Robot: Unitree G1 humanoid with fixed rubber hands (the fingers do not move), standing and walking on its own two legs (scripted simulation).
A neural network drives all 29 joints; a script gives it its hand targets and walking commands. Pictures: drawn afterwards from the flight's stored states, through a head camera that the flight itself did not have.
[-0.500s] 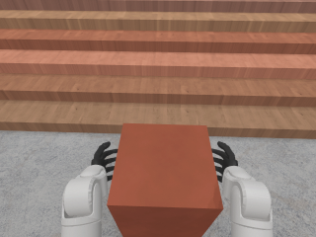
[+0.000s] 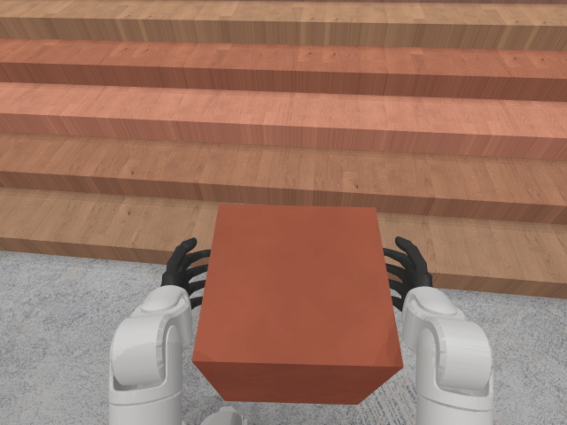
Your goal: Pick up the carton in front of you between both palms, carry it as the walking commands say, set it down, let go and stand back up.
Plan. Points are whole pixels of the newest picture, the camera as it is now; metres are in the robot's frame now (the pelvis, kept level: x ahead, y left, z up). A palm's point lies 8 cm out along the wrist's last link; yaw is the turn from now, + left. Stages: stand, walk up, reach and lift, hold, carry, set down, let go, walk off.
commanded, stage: carry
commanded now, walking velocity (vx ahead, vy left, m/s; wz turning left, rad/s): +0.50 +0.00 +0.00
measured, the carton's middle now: (293, 312) +0.28 +0.01 +0.00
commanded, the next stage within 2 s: none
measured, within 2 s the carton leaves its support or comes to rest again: neither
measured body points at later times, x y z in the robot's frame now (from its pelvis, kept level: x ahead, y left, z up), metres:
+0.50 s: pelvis +0.31 +0.03 -0.01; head +0.35 +0.04 +0.44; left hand +0.66 +0.16 +0.13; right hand +0.65 -0.14 +0.14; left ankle +0.27 +0.10 -0.75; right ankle +0.41 -0.09 -0.72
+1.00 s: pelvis +0.43 +0.02 -0.01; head +0.53 +0.03 +0.43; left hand +0.84 +0.16 +0.08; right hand +0.83 -0.15 +0.09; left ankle +0.31 +0.12 -0.74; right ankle +0.46 -0.07 -0.74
